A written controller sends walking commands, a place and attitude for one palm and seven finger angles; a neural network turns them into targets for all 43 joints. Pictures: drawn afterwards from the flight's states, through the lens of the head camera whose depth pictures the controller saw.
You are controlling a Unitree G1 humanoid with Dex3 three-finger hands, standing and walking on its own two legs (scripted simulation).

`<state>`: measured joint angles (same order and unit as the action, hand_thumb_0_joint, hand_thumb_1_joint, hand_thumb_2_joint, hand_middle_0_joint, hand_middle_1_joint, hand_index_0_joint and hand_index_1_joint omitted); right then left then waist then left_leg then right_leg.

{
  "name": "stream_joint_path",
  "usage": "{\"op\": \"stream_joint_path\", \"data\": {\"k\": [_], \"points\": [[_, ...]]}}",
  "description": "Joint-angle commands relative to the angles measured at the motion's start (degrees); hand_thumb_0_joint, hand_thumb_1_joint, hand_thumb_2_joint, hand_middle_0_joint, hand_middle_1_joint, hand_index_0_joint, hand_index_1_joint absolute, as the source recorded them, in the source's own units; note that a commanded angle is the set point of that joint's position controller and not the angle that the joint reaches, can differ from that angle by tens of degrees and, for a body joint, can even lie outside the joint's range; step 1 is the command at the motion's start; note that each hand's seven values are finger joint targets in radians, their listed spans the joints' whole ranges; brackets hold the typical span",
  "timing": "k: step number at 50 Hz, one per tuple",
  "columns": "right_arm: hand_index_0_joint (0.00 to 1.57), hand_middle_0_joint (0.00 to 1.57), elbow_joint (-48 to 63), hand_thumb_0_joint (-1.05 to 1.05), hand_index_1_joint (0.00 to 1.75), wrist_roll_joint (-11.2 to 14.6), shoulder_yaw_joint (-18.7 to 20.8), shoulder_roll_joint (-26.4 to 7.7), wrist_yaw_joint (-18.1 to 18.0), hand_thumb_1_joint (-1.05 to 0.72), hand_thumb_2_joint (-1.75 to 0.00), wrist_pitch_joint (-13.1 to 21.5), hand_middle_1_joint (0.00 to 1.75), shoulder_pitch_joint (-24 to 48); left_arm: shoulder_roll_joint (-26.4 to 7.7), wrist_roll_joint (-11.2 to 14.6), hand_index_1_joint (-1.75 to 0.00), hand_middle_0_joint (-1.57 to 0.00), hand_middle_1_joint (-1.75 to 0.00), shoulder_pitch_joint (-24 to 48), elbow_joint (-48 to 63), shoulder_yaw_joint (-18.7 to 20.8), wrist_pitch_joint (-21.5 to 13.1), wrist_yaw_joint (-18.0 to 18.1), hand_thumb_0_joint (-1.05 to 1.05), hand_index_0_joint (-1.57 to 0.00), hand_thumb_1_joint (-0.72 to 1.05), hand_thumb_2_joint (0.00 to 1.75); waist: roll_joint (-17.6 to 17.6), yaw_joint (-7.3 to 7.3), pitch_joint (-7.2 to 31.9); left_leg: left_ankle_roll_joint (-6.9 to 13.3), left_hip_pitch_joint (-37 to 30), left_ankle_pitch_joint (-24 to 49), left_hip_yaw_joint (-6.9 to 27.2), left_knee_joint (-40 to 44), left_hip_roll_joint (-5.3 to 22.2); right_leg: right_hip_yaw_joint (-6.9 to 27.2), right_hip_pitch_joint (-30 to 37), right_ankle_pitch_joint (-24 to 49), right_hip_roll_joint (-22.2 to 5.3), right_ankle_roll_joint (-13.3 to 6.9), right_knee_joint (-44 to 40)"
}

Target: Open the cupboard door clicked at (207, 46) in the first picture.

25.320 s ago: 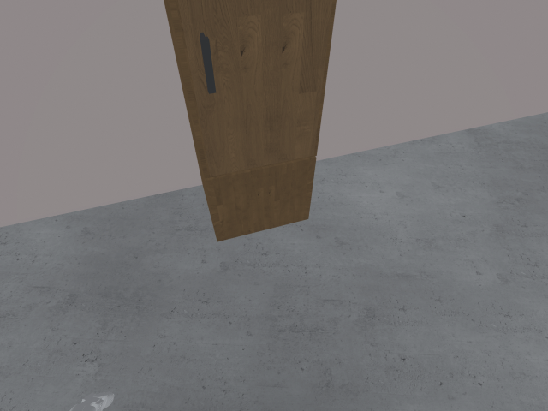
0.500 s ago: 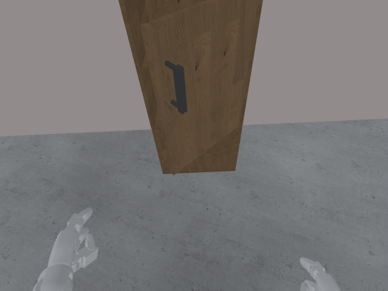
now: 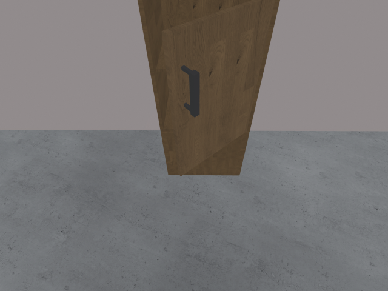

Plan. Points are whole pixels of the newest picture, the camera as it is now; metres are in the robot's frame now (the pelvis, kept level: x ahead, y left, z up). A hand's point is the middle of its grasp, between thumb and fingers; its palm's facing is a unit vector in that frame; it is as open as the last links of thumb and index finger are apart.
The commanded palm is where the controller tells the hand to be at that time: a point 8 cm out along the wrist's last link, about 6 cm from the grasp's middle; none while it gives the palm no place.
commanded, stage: let the arm hang, fingers relaxed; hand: left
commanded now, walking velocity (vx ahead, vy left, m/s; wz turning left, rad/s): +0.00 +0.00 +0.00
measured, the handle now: (190, 91) +0.62 +0.05 +0.07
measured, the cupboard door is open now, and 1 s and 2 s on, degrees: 41 41 41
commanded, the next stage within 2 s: look to check the result in 0.46 s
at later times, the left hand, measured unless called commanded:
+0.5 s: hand out of the picture +0.00 +0.17 -0.18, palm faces +0.02 -0.98 -0.18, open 7.3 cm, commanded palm none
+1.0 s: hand out of the picture +0.03 +0.18 -0.17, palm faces +0.02 -0.98 -0.22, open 7.3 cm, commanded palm none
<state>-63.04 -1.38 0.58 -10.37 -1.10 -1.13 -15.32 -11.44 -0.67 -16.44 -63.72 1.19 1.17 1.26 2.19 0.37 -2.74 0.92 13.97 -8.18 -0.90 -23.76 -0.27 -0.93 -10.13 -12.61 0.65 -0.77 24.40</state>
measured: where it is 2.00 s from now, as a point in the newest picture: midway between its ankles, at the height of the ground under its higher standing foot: outside the picture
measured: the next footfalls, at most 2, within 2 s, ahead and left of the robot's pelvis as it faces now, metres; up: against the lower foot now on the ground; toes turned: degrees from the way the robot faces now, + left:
none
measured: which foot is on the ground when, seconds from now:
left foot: down 0.00-1.00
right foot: down 0.00-1.00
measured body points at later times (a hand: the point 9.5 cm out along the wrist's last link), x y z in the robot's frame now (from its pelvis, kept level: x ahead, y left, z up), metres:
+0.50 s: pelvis +0.01 +0.00 +0.00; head +0.01 -0.01 +0.45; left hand +0.00 +0.22 -0.16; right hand -0.01 -0.21 -0.17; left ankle +0.05 +0.11 -0.74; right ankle +0.01 -0.11 -0.74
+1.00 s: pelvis +0.02 +0.00 +0.00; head +0.04 -0.01 +0.45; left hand +0.03 +0.23 -0.15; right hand +0.02 -0.23 -0.16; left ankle +0.05 +0.11 -0.74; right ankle +0.01 -0.11 -0.74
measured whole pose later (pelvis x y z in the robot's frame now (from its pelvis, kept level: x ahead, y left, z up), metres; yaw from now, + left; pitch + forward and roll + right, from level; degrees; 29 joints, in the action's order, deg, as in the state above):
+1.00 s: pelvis +0.02 +0.00 +0.00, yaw +0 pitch -2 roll +0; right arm -65.8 -1.1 0.8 -9.7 -1.5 -0.1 -13.4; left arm -9.6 -0.5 -14.1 -66.1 1.1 -0.4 1.6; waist 1.0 0.7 -3.2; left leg 0.6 11.7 -9.3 -1.3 -22.5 -0.1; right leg -0.5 -8.0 -13.6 0.8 -1.0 23.0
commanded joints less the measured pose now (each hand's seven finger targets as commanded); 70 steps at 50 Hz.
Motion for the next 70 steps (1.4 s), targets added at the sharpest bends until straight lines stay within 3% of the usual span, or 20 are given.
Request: {"op": "stream_joint_path", "data": {"k": [1,4,10,14,18,27,41,56,58,61,64,67,69,70], "points": [[0.2,0.2,0.9,0.0,0.3,0.2,0.7,-6.0,-0.5,-0.9,-0.9,1.3,0.3,-1.9,-5.5,-0.1,-0.3,-0.2,-0.3,-1.5,0.8,0.7,-1.6,0.2,0.0,-0.2,0.9,0.9,-1.9,-0.33,-0.4,1.1,-0.8,-8.8,7.0,7.5,6.0,4.7,-3.0,-4.5,-5.5,-1.8,-5.8],[0.2,0.2,0.1,0.0,0.3,0.3,0.7,-5.7,-0.5,-0.9,-0.9,1.2,0.3,-2.6,-5.4,0.0,-0.3,-0.2,-0.3,-2.1,-0.1,0.6,-1.7,0.4,0.0,-0.2,0.9,0.9,-2.9,-0.41,-1.3,1.0,-1.6,-7.7,6.3,7.0,5.7,4.7,-4.0,-5.0,-5.5,-1.7,-6.1],[0.2,0.2,-1.1,0.0,0.3,0.2,0.5,-4.1,-0.6,-0.9,-0.9,1.2,0.3,-3.7,-4.3,0.0,-0.3,-0.2,-0.3,-2.6,-1.1,0.4,-1.6,0.6,0.0,-0.2,0.9,0.9,-0.8,-0.12,-2.3,0.9,-1.3,-7.6,6.3,7.4,5.6,4.8,-4.4,-4.1,-5.6,-1.6,-5.7],[0.2,0.2,-1.2,0.0,0.3,0.3,0.7,-3.7,-0.7,-0.9,-0.9,1.2,0.3,-3.9,-3.8,-0.1,-0.3,-0.2,-0.3,-3.4,-1.4,0.5,-1.7,0.7,0.0,-0.2,0.9,0.9,-2.3,-0.25,-3.0,0.9,-1.2,-7.7,5.8,6.9,5.4,4.9,-5.1,-5.1,-5.6,-1.6,-6.3],[0.2,0.2,-1.4,0.0,0.3,0.2,0.6,-3.2,-0.7,-0.9,-0.9,1.3,0.3,-4.2,-3.1,0.0,-0.3,-0.2,-0.3,-3.0,-1.4,0.5,-1.8,0.7,0.0,-0.2,0.9,0.9,-0.7,0.12,-2.4,0.8,-1.8,-6.9,5.7,6.7,5.3,5.3,-5.1,-4.1,-5.6,-1.6,-6.0],[0.2,0.2,-1.4,0.0,0.3,0.2,0.8,-2.9,-0.9,-0.9,-0.9,1.5,0.3,-3.9,-2.7,-0.1,-0.3,-0.2,-0.3,-3.1,-1.3,0.7,-2.1,0.8,0.0,-0.2,0.9,0.9,-1.1,0.05,-1.6,0.8,-2.7,-4.1,5.2,5.8,5.4,5.2,-4.3,-1.6,-5.7,-1.6,-5.8],[0.2,0.2,-1.6,0.0,0.3,0.3,0.9,-4.3,-0.9,-0.9,-0.9,1.6,0.3,-2.5,-4.2,0.0,-0.3,-0.2,-0.3,-1.9,-1.2,0.8,-2.3,0.7,0.0,-0.2,0.9,0.9,-2.8,0.07,-1.7,0.8,-3.6,-1.8,4.9,5.4,5.5,5.5,-3.4,-0.8,-6.0,-1.8,-6.8],[0.2,0.2,-1.1,0.0,0.3,0.3,1.0,-7.3,-0.8,-0.9,-0.9,2.0,0.3,0.9,-6.9,0.1,-0.3,-0.2,-0.3,0.9,-0.5,1.0,-2.7,0.5,0.0,-0.2,0.9,0.9,-1.7,0.01,0.6,0.7,-5.7,3.4,5.2,5.3,6.0,5.4,-0.4,4.3,-6.4,-1.8,-7.1],[0.2,0.2,-1.3,0.0,0.3,0.3,0.7,-4.9,-1.0,-0.9,-0.9,1.5,0.3,0.1,-4.6,0.1,-0.3,-0.2,-0.3,0.0,-0.6,0.9,-2.0,0.6,0.0,-0.2,0.9,0.9,-1.5,0.09,0.6,0.3,-6.6,4.1,3.7,3.7,6.4,6.3,-1.8,6.7,-6.4,-1.5,-6.1],[0.2,0.2,-0.3,0.0,0.3,0.3,1.7,-6.0,-1.4,-0.9,-0.9,0.7,0.3,-0.1,-6.3,0.0,-0.3,-0.2,-0.3,0.6,0.8,2.1,-1.0,0.3,0.0,-0.2,0.9,0.9,-2.6,0.14,-0.3,0.1,-5.8,2.2,1.7,0.6,6.9,8.0,-3.9,9.6,-6.5,-2.1,-3.8],[0.2,0.2,2.1,0.0,0.3,0.2,2.7,-7.3,-1.5,-0.9,-0.9,0.1,0.3,0.7,-6.9,-0.2,-0.3,-0.2,-0.3,1.4,2.8,3.2,-0.2,0.0,0.0,-0.2,0.9,0.9,-2.7,0.19,-0.5,0.3,-5.1,-1.6,1.1,-0.5,7.9,9.1,-6.9,7.5,-5.7,-2.3,-1.7],[0.2,0.2,4.2,0.0,0.3,0.0,3.7,-8.8,-1.7,-0.9,-0.9,0.1,0.3,1.1,-6.9,-0.5,-0.3,-0.2,-0.3,2.4,5.3,3.8,0.4,-0.6,0.0,-0.2,0.9,0.9,0.5,0.34,0.0,1.6,-5.3,-4.4,3.2,1.2,10.9,8.5,-10.1,6.3,-3.3,-2.0,3.2],[0.2,0.2,5.5,0.0,0.3,0.0,4.4,-10.8,-1.8,-0.9,-0.9,0.2,0.3,1.6,-5.7,-0.5,-0.3,-0.2,-0.3,1.9,6.3,4.0,0.6,-0.9,0.0,-0.2,0.9,0.9,5.4,-0.16,1.4,4.5,-5.7,-6.3,7.3,4.8,15.9,5.6,-12.0,0.8,-0.5,-1.2,11.4],[0.2,0.2,6.1,0.0,0.3,-0.2,4.7,-11.4,-1.9,-0.9,-0.9,0.4,0.3,1.5,-5.4,-0.6,-0.3,-0.2,-0.3,1.9,7.0,4.2,0.9,-1.2,0.0,-0.2,0.9,0.9,8.3,-0.09,2.1,6.7,-5.1,-5.1,9.5,7.1,19.4,3.3,-12.6,-7.2,0.3,-0.6,18.2]]}}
